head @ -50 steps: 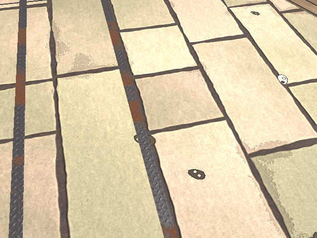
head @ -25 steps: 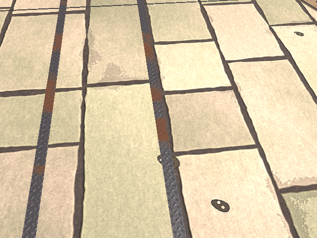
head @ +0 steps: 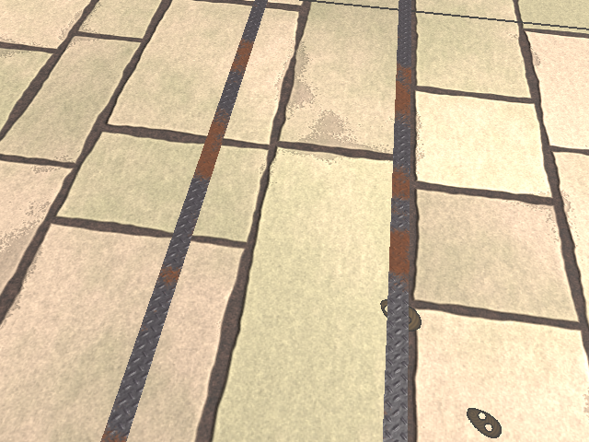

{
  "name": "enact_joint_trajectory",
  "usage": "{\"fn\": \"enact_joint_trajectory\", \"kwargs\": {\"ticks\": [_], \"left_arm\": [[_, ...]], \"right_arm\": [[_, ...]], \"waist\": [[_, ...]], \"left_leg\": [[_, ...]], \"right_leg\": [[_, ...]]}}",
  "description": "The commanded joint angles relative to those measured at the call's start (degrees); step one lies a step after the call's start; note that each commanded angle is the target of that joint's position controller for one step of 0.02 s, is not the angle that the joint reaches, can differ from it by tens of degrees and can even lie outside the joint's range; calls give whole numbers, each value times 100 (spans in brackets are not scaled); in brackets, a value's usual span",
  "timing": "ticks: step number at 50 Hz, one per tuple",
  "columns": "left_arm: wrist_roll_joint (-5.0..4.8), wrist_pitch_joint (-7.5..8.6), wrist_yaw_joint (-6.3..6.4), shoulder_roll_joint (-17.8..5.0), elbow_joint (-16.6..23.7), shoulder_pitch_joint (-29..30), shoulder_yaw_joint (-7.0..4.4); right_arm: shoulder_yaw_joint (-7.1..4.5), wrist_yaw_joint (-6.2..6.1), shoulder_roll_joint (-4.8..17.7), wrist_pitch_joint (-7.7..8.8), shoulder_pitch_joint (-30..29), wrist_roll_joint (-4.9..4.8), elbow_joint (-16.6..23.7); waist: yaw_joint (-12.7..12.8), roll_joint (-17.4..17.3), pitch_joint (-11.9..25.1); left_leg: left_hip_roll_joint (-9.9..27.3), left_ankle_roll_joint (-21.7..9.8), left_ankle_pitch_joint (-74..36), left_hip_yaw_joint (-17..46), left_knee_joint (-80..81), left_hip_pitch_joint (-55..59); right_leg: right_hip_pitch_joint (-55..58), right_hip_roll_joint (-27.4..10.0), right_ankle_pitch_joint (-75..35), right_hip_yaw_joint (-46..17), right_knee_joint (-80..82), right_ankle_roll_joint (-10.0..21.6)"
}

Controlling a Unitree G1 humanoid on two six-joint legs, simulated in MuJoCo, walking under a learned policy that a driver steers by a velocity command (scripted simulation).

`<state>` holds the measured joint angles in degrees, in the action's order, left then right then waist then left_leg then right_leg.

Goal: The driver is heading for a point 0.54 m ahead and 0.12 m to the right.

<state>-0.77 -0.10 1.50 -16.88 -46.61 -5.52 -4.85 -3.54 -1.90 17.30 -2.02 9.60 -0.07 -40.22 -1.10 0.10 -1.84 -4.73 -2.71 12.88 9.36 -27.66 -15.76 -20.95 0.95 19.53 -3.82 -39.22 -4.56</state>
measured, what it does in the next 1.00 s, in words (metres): steps on the spot, turning right: right foot, then right foot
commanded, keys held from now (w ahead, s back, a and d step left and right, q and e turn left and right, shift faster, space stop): e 0.68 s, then no key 0.02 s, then q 0.14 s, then w+q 0.16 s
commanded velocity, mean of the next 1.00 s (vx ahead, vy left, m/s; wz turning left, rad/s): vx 0.02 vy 0.00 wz -0.23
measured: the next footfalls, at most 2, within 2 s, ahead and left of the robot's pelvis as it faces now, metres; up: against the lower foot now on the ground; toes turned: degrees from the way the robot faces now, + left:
right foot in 0.06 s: +0.05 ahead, -0.14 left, +0.00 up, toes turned +3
right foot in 0.70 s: +0.00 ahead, -0.18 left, +0.00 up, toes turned -21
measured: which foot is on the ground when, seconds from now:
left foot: down 0.00-0.70, up 0.72-1.00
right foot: up 0.00-0.04, down 0.06-0.40, up 0.42-0.68, down 0.70-1.00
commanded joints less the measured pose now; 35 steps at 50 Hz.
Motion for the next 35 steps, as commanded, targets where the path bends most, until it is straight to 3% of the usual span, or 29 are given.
{"fn": "enact_joint_trajectory", "kwargs": {"ticks": [1,2,3,4,5,6,7,9,14,17,19,20,21,22,23,24,25,29,32,34,35], "left_arm": [[17,152,-97,-376,234,-141,-38],[87,179,-140,-303,169,-231,10],[193,190,-146,-519,155,-239,9],[232,180,-135,-753,245,64,26],[227,177,-162,-565,254,367,91],[160,187,-197,-577,284,444,72],[119,195,-194,-731,237,294,34],[27,222,-167,-1012,211,201,-20],[-40,66,-33,-1001,282,17,-59],[-67,-43,10,-989,437,140,-79],[-102,-89,13,-896,561,223,-67],[-118,-103,0,-810,581,189,-47],[-93,-105,-28,-717,593,66,-27],[-64,-107,-52,-892,577,22,-108],[-66,-129,-80,-1022,545,-50,-186],[-97,-188,-91,-928,497,-148,-188],[-97,-233,-99,-742,507,-104,-126],[-90,-249,-245,-502,795,201,10],[-94,-272,-335,-677,897,67,-47],[-62,-312,-343,-725,798,-361,-119],[-30,-320,-270,-900,738,-619,-200]], "right_arm": [[-98,-6,619,19,-137,-18,271],[-14,0,411,41,-5,-7,168],[54,18,212,100,321,136,44],[48,53,220,163,763,270,-42],[29,45,346,188,563,296,-21],[-30,20,588,201,237,267,-54],[-92,-16,728,195,-56,204,-33],[-123,-77,697,143,-134,138,28],[-166,-79,462,225,-66,70,12],[-230,-35,486,268,99,56,-17],[-318,-19,691,262,276,69,-50],[-359,-29,835,240,393,102,-58],[-375,-37,941,240,420,156,-37],[-319,-75,825,266,264,188,100],[-260,-109,732,284,99,166,200],[-250,-128,718,292,-164,104,249],[-268,-126,786,293,-270,50,234],[-337,-133,986,177,-97,55,139],[-386,-77,1121,138,-26,-38,88],[-374,-38,1068,154,-105,-153,53],[-317,11,860,191,270,-121,-106]], "waist": [[125,-797,731],[183,-629,715],[-28,-90,814],[-503,753,745],[-464,954,565],[-268,802,356],[-74,707,321],[-46,865,207],[72,804,391],[22,540,514],[14,-101,542],[-3,-634,467],[1,-1267,454],[-17,-1279,491],[83,-744,444],[223,-443,319],[206,-428,183],[-56,-838,352],[-55,-954,541],[188,-844,575],[218,-384,630]], "left_leg": [[1414,-813,-2185,1222,261,695],[1229,-552,-1713,1060,263,493],[877,-217,-829,667,-41,252],[342,80,678,156,-246,80],[449,313,600,-29,130,424],[437,385,191,-100,190,590],[368,370,-17,-190,49,578],[347,359,-117,-281,-75,442],[229,379,118,-556,-344,167],[321,261,-133,-561,-174,500],[773,-11,-620,-205,235,981],[1331,-368,-1106,325,554,1274],[2235,-924,-1917,1118,862,1477],[2886,-1410,-2697,1484,933,1407],[2888,-1458,-2909,1235,897,1196],[2598,-1223,-2691,715,840,1068],[2333,-1022,-2476,301,874,1051],[1981,-900,-2614,-630,784,1114],[2141,-819,-2544,-788,531,1145],[2059,-497,-1990,-1061,17,816],[1805,-120,-1268,-1372,-638,272]], "right_leg": [[608,-120,-704,145,1250,175],[1173,-232,-1688,54,2067,288],[1691,-791,-2609,-585,2093,483],[1639,-1293,-3677,-1150,1816,955],[893,-1433,-2691,-1347,1962,1415],[736,-1073,-1859,-1213,1999,1268],[704,-893,-1551,-1137,2004,1102],[701,-887,-1611,-1375,1982,1108],[928,-946,-2094,-1960,1714,1426],[630,-729,-2186,-1953,1443,1327],[38,-250,-1635,-1412,853,977],[-514,97,-926,-909,251,717],[-996,363,366,-386,-588,507],[-1274,187,1702,-211,-1988,349],[-1296,-11,1677,-295,-2717,264],[-1267,-165,1359,-263,-2760,191],[-1328,-255,981,-134,-2451,122],[-648,-334,457,415,-1151,-7],[-55,-208,149,747,-192,143],[697,-2,-706,962,895,405],[1474,-2,-1450,612,1473,627]]}}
